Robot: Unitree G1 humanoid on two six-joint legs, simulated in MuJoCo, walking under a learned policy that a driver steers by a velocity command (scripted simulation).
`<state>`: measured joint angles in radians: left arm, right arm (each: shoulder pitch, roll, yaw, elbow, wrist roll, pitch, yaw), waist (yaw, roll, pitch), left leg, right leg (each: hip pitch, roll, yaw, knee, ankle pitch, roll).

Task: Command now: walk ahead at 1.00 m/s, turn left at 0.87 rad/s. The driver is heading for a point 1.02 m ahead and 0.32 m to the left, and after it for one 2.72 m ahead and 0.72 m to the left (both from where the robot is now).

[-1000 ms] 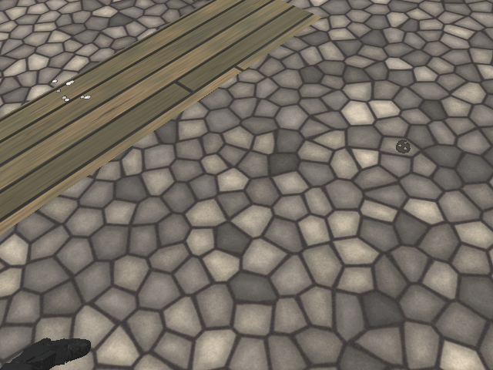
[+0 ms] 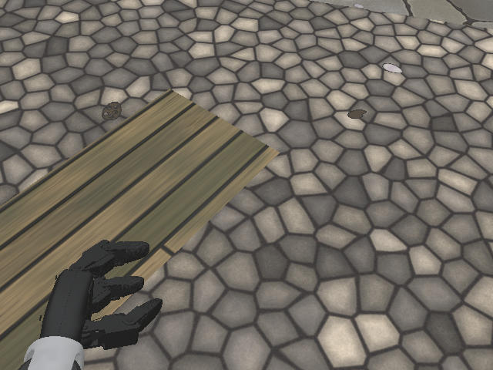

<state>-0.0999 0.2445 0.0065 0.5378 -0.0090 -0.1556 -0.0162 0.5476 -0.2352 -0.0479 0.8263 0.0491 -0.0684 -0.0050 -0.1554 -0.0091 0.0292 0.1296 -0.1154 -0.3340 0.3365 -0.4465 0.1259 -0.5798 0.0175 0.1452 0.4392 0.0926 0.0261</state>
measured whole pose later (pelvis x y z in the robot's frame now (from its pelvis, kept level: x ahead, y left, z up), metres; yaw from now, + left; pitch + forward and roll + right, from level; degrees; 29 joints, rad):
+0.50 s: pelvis +0.43 +0.07 -0.03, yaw +29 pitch +0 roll -3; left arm 0.41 0.32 0.07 0.83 0.00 -0.07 0.01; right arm 0.05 -0.33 -0.04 0.57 0.05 -0.03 0.07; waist 0.05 0.02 0.06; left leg -0.60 -0.01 0.10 0.74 -0.15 0.17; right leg 0.22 -0.05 -0.24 0.63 -0.45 0.05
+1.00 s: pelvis +0.86 +0.28 -0.02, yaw +44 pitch +0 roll -2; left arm 0.14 0.30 0.04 0.63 -0.02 -0.12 -0.03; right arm 0.36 -0.31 -0.05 0.80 0.01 -0.05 0.01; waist -0.03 0.03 0.04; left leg -0.09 -0.06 -0.14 1.07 -0.44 0.07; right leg -0.51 0.05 -0.03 0.65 -0.16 -0.04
